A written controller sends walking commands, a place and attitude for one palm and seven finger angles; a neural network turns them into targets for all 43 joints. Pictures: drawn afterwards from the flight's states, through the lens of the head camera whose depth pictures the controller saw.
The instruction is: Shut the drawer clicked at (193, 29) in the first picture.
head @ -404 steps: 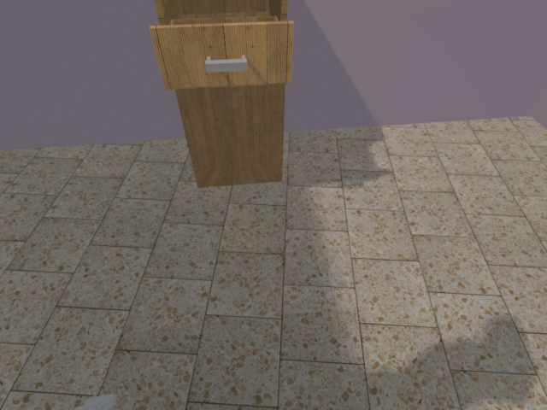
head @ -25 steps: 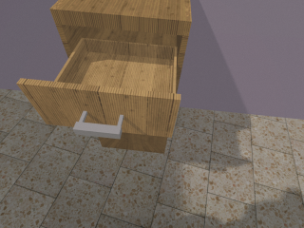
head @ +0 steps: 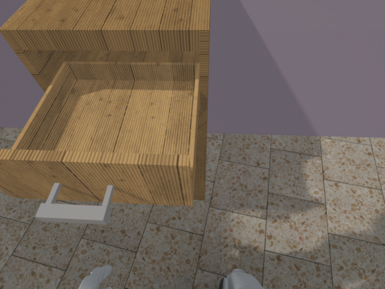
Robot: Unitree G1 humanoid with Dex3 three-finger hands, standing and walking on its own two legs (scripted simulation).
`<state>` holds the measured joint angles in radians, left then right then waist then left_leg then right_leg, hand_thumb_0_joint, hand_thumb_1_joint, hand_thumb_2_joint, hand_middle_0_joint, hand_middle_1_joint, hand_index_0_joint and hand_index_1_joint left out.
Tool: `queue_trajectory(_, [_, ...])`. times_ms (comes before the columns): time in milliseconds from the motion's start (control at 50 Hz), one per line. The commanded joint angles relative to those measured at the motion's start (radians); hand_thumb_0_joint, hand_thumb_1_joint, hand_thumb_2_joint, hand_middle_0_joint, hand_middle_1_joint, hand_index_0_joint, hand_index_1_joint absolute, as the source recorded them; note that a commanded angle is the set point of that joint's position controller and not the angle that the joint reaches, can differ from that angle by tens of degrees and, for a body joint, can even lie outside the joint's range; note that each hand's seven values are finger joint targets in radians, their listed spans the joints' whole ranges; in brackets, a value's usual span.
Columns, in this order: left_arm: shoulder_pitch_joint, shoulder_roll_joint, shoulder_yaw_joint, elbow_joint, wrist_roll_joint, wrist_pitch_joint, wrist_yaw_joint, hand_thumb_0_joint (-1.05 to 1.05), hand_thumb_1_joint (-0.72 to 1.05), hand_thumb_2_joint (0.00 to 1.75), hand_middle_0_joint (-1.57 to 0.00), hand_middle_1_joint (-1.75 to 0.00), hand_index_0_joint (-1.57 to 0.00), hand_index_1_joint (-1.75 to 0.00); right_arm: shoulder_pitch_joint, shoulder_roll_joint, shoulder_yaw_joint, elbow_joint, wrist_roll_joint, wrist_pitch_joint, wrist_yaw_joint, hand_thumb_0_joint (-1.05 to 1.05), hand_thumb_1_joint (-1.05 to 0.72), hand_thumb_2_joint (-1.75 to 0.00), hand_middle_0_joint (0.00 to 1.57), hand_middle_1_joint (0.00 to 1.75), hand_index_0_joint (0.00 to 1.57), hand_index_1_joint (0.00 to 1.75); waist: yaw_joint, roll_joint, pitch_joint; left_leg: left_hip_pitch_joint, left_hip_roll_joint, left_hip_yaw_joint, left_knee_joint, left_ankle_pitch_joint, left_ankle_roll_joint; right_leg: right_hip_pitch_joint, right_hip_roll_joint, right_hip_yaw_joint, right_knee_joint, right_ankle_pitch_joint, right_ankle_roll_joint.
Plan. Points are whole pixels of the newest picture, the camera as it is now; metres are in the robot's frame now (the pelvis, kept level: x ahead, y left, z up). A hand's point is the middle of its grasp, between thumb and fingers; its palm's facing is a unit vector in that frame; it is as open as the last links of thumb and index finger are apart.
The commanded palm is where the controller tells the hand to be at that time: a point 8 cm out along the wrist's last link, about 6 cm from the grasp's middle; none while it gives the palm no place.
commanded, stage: come to a stop and stand still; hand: left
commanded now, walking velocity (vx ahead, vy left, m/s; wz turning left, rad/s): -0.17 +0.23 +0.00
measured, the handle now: (78, 201) +0.26 +0.22 +0.06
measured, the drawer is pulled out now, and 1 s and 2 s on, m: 0.29 0.29 0.29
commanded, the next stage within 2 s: look again from close up in 1.30 s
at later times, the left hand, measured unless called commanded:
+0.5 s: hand out of the picture -0.03 +0.23 -0.16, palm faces +0.07 -0.98 -0.19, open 7.4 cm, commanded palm none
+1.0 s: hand out of the picture -0.06 +0.17 -0.15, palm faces +0.03 -0.97 -0.22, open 7.2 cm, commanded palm none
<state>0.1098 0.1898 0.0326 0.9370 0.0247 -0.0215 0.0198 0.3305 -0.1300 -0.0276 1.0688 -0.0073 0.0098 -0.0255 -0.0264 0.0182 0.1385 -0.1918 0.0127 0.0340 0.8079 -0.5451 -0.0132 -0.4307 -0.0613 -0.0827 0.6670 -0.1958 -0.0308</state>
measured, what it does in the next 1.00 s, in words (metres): steps on the spot: left foot, then right foot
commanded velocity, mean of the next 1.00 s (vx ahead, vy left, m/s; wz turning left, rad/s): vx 0.05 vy -0.01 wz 0.00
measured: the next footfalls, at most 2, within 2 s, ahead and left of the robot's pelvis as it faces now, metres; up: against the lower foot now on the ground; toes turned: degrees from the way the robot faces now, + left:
left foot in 0.38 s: -0.04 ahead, +0.10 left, +0.00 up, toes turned +1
right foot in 0.84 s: -0.06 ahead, -0.07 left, +0.00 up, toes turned -2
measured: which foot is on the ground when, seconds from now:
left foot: up 0.00-0.36, down 0.38-1.00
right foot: down 0.00-0.40, up 0.42-0.82, down 0.84-1.00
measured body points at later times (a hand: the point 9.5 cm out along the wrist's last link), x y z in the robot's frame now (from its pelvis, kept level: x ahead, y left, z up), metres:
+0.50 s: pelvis -0.06 +0.03 +0.02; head -0.07 +0.06 +0.47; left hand -0.04 +0.28 -0.14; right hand -0.04 -0.19 -0.12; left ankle -0.08 +0.13 -0.72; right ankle +0.00 -0.09 -0.67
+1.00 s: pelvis -0.07 -0.01 +0.02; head -0.07 -0.02 +0.47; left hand -0.06 +0.22 -0.14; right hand -0.12 -0.22 -0.15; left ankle -0.07 +0.13 -0.72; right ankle -0.13 -0.08 -0.72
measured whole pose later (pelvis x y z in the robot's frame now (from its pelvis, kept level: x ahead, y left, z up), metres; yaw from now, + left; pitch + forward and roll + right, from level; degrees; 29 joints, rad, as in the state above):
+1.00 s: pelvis -0.07 -0.01 +0.02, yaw +1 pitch -1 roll +0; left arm 0.28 0.14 0.01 1.09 0.01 -0.02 0.04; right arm 0.35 -0.13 -0.01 1.17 -0.01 0.01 -0.04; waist -0.03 0.02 0.02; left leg -0.24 0.04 0.04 0.55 -0.30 -0.01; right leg -0.13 0.04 -0.07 0.49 -0.35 -0.07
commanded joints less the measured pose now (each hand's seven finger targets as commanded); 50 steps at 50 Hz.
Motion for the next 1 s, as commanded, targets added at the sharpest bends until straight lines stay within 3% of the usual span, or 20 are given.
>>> queue_trajectory(0, [0.154,0.187,0.051,-0.010,-0.002,0.009,0.024,0.00,0.90,0.90,-0.20,-0.30,-0.20,-0.30,0.072,-0.083,-0.047,-0.065,0.004,0.021,-0.011,0.00,-0.90,-0.90,0.20,0.30,0.20,0.30,0.052,-0.231,-0.225,-0.222,-0.024,-0.075,0.484,-0.097,-0.003,0.279,-0.364,0.345,-0.235,0.825,-0.229])
queue_trajectory(80, [0.092,0.170,0.047,-0.041,-0.003,0.019,0.030,0.00,0.90,0.90,-0.20,-0.30,-0.20,-0.30,0.016,-0.114,-0.048,-0.079,-0.008,0.049,0.008,0.00,-0.90,-0.90,0.20,0.30,0.20,0.30,0.033,-0.202,-0.223,-0.256,-0.013,-0.072,0.479,0.060,-0.039,0.193,-0.289,0.219,-0.262,0.566,-0.161])
queue_trajectory(160, [0.067,0.191,0.057,-0.062,0.006,0.030,0.027,0.00,0.90,0.90,-0.20,-0.30,-0.20,-0.30,-0.013,-0.117,-0.047,-0.094,-0.016,0.057,0.022,0.00,-0.90,-0.90,0.20,0.30,0.20,0.30,0.039,-0.165,-0.220,-0.228,-0.016,-0.033,0.338,0.128,-0.046,0.144,-0.265,0.235,-0.334,0.165,-0.153])
queue_trajectory(260, [0.073,0.208,0.062,-0.074,0.020,0.048,0.019,0.00,0.90,0.90,-0.20,-0.30,-0.20,-0.30,-0.022,-0.111,-0.039,-0.114,-0.011,0.037,0.034,0.00,-0.90,-0.90,0.20,0.30,0.20,0.30,0.051,-0.243,-0.190,-0.096,-0.031,0.039,0.006,0.095,-0.014,0.070,-0.219,0.270,-0.437,-0.268,-0.123])
queue_trajectory(320, [0.051,0.192,0.058,-0.073,0.010,0.066,0.019,0.00,0.90,0.90,-0.20,-0.30,-0.20,-0.30,0.133,-0.095,-0.029,-0.063,-0.007,0.023,0.027,0.00,-0.90,-0.90,0.20,0.30,0.20,0.30,-0.022,-0.195,-0.196,0.173,-0.062,0.093,-0.353,0.212,0.010,-0.058,-0.138,0.213,-0.384,-0.405,-0.039])
queue_trajectory(340, [0.062,0.144,0.046,-0.069,0.005,0.071,0.017,0.00,0.90,0.90,-0.20,-0.30,-0.20,-0.30,0.169,-0.107,-0.026,-0.049,-0.011,0.017,0.021,0.00,-0.90,-0.90,0.20,0.30,0.20,0.30,-0.036,-0.088,-0.185,0.211,-0.020,0.061,-0.457,0.193,0.016,-0.090,-0.087,0.154,-0.268,-0.414,0.001])
queue_trajectory(360, [0.074,0.069,0.029,-0.074,-0.007,0.075,0.015,0.00,0.90,0.90,-0.20,-0.30,-0.20,-0.30,0.149,-0.150,-0.029,-0.062,-0.022,0.010,0.015,0.00,-0.90,-0.90,0.20,0.30,0.20,0.30,-0.033,0.174,-0.123,0.082,0.134,-0.159,-0.613,0.019,0.066,-0.124,0.020,0.071,-0.041,-0.362,0.039])
queue_trajectory(380, [0.084,0.036,0.022,-0.075,-0.013,0.077,0.014,0.00,0.90,0.90,-0.20,-0.30,-0.20,-0.30,0.028,-0.186,-0.027,-0.111,-0.032,0.012,0.007,0.00,-0.90,-0.90,0.20,0.30,0.20,0.30,-0.003,0.327,-0.002,-0.164,0.292,-0.357,-0.721,-0.108,0.136,-0.118,0.085,0.044,0.162,-0.297,0.053])
queue_trajectory(400, [0.089,0.052,0.026,-0.081,-0.004,0.078,0.010,0.00,0.90,0.90,-0.20,-0.30,-0.20,-0.30,-0.058,-0.187,-0.023,-0.141,-0.035,0.006,0.003,0.00,-0.90,-0.90,0.20,0.30,0.20,0.30,0.027,0.283,0.049,-0.305,0.330,-0.378,-0.763,-0.105,0.187,-0.076,0.044,0.116,0.262,-0.242,0.032])
queue_trajectory(420, [0.107,0.074,0.034,-0.043,0.004,0.075,0.004,0.00,0.90,0.90,-0.20,-0.30,-0.20,-0.30,-0.107,-0.163,-0.010,-0.133,-0.032,-0.006,0.001,0.00,-0.90,-0.90,0.20,0.30,0.20,0.30,0.058,0.253,0.030,-0.313,0.260,-0.312,-0.754,-0.035,0.155,-0.036,0.048,0.165,0.324,-0.139,0.032])
queue_trajectory(460, [0.187,0.059,0.034,0.000,0.003,0.065,-0.013,0.00,0.90,0.90,-0.20,-0.30,-0.20,-0.30,-0.123,-0.156,-0.005,-0.137,-0.023,-0.018,-0.002,0.00,-0.90,-0.90,0.20,0.30,0.20,0.30,0.078,0.130,0.015,-0.252,0.208,-0.213,-0.685,0.048,0.155,-0.037,0.074,0.109,0.449,-0.102,0.028])
queue_trajectory(580, [0.144,0.033,0.021,0.000,0.004,0.037,-0.012,0.00,0.90,0.90,-0.20,-0.30,-0.20,-0.30,0.114,-0.133,-0.007,-0.045,-0.027,-0.044,-0.016,0.00,-0.90,-0.90,0.20,0.30,0.20,0.30,-0.014,0.078,-0.056,0.106,0.255,-0.263,-0.612,0.304,0.201,-0.196,0.036,0.079,0.387,-0.192,0.029])
queue_trajectory(680, [0.128,-0.007,0.004,0.022,-0.011,0.026,-0.005,0.00,0.90,0.90,-0.20,-0.30,-0.20,-0.30,0.175,-0.135,-0.007,0.011,-0.033,-0.046,-0.028,0.00,-0.90,-0.90,0.20,0.30,0.20,0.30,-0.032,0.103,-0.156,0.198,0.282,-0.250,-0.505,0.792,0.212,-0.031,0.028,0.062,0.106,-0.322,0.025])
queue_trajectory(760, [0.241,-0.024,0.000,0.090,-0.015,0.015,0.002,0.00,0.90,0.90,-0.20,-0.30,-0.20,-0.30,0.118,-0.129,-0.010,0.026,-0.017,-0.033,-0.022,0.00,-0.90,-0.90,0.20,0.30,0.20,0.30,0.024,0.069,-0.211,0.056,0.199,-0.186,-0.436,0.580,0.145,0.258,0.052,0.036,-0.244,-0.085,0.020])
queue_trajectory(800, [0.287,0.038,0.003,0.130,-0.012,0.002,0.016,0.00,0.90,0.90,-0.20,-0.30,-0.20,-0.30,0.107,-0.053,0.005,0.033,0.000,-0.037,-0.012,0.00,-0.90,-0.90,0.20,0.30,0.20,0.30,0.037,-0.106,-0.212,-0.163,0.090,-0.061,-0.348,0.332,0.048,0.497,-0.096,0.199,-0.338,0.097,-0.012])
queue_trajectory(820, [0.304,0.073,0.004,0.144,-0.015,0.000,0.018,0.00,0.90,0.90,-0.20,-0.30,-0.20,-0.30,0.073,-0.029,0.014,0.023,-0.001,-0.035,-0.011,0.00,-0.90,-0.90,0.20,0.30,0.20,0.30,0.045,-0.202,-0.143,-0.217,0.024,0.003,-0.306,0.174,0.017,0.432,-0.195,0.275,-0.364,0.188,-0.064])
queue_trajectory(840, [0.292,0.084,0.001,0.143,-0.014,0.002,0.014,0.00,0.90,0.90,-0.20,-0.30,-0.20,-0.30,0.065,-0.028,0.012,0.021,-0.006,-0.032,-0.008,0.00,-0.90,-0.90,0.20,0.30,0.20,0.30,0.037,-0.167,-0.119,-0.174,0.021,0.015,-0.268,0.143,0.012,0.345,-0.231,0.282,-0.362,0.196,-0.106])
queue_trajectory(880, [0.245,0.046,-0.005,0.142,-0.014,-0.009,0.018,0.00,0.90,0.90,-0.20,-0.30,-0.20,-0.30,0.055,-0.024,0.012,0.044,-0.014,-0.015,-0.008,0.00,-0.90,-0.90,0.20,0.30,0.20,0.30,0.023,-0.243,-0.044,-0.171,0.041,0.003,-0.203,0.149,0.004,0.289,-0.173,0.237,-0.355,0.359,-0.117])
queue_trajectory(920, [0.246,0.021,-0.016,0.149,-0.014,-0.009,0.022,0.00,0.90,0.90,-0.20,-0.30,-0.20,-0.30,0.057,-0.017,0.015,0.063,-0.007,-0.011,-0.014,0.00,-0.90,-0.90,0.20,0.30,0.20,0.30,0.016,-0.186,-0.023,-0.134,0.047,0.001,-0.219,0.190,-0.001,0.278,-0.149,0.200,-0.326,0.484,-0.108])
queue_trajectory(980, [0.235,0.020,-0.019,0.153,-0.024,-0.007,0.019,0.00,0.90,0.90,-0.20,-0.30,-0.20,-0.30,0.087,-0.023,0.019,0.092,-0.005,-0.016,-0.019,0.00,-0.90,-0.90,0.20,0.30,0.20,0.30,0.002,-0.077,-0.051,0.020,0.061,-0.010,-0.364,0.443,0.000,0.223,-0.091,0.159,-0.288,0.370,-0.071])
